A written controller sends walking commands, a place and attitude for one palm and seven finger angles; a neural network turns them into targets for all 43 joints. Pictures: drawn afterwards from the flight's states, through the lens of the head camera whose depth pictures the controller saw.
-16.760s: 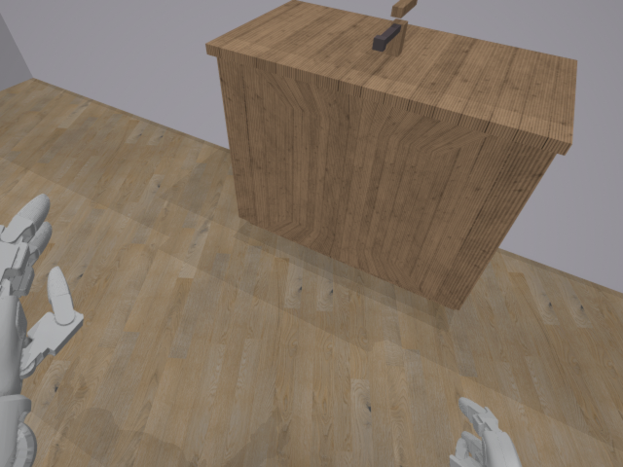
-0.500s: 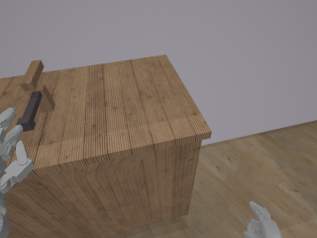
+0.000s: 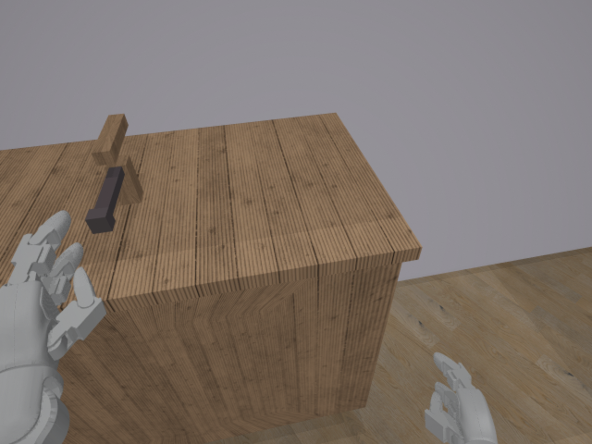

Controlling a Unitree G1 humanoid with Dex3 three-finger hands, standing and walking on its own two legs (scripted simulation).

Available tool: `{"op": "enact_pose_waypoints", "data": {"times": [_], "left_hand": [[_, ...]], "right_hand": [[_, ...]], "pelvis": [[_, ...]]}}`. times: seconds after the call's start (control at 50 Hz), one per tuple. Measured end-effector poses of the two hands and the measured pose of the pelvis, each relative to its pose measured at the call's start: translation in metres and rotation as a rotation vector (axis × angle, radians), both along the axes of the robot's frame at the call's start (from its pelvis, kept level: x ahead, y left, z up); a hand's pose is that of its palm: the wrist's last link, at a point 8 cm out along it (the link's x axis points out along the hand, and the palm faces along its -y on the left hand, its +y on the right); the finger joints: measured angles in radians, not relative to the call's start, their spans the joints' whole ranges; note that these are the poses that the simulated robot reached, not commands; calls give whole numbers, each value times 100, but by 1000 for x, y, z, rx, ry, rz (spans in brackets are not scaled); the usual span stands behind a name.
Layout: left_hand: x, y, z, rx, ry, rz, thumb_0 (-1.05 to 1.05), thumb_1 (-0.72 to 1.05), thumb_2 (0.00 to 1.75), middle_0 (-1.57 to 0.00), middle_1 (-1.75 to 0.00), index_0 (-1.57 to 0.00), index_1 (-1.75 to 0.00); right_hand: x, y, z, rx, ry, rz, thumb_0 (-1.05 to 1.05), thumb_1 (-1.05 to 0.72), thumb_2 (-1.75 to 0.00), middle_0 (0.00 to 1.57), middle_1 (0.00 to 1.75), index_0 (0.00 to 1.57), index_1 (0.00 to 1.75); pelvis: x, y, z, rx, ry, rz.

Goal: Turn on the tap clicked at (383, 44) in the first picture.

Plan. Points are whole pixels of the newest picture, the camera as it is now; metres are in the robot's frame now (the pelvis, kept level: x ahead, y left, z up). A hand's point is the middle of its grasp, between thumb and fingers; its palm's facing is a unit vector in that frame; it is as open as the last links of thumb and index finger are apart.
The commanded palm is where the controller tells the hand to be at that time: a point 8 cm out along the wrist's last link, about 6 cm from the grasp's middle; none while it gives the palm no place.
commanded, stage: turn the palm inward beside the body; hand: left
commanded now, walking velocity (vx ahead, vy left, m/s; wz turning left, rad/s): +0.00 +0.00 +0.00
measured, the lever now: (100, 220) +0.35 +0.35 +0.14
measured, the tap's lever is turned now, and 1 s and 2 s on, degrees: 0 0 0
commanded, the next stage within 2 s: reach beside the lever's end, fingers flat in 0.74 s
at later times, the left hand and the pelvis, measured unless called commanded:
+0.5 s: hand (107, 303) +0.19 +0.23 +0.18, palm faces +0.49 -0.86 -0.12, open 7.5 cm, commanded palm +0.13 +0.27 +0.19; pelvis +0.01 +0.00 +0.00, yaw +0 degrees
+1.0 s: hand (125, 305) +0.19 +0.21 +0.17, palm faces +0.51 -0.85 -0.12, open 7.5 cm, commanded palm +0.14 +0.26 +0.18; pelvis +0.01 -0.03 +0.00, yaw +0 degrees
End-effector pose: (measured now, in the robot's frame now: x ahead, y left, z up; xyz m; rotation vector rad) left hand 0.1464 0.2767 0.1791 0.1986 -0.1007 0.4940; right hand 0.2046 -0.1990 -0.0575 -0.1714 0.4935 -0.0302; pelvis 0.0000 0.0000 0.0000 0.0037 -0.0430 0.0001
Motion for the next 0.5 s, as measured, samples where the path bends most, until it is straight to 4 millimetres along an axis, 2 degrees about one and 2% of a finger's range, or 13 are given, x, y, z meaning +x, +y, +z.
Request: {"op": "enact_pose_waypoints", "data": {"times": [0.24, 0.5], "left_hand": [[-4, -3, 1, -41, 14, 5, 2, 89, 90, -20, -30, -20, -30], [-1, -12, 3, -66, 33, 17, 2, 89, 90, -20, -30, -20, -30]], "right_hand": [[9, 7, 6, -11, -8, 20, 1, -90, -90, 20, 30, 21, 30], [10, -3, 4, 0, 2, 12, 1, -90, -90, 20, 30, 21, 30]], "pelvis": [[2, 4, 2, 2, -14, 6], [5, -4, 4, 6, -22, 7]]}}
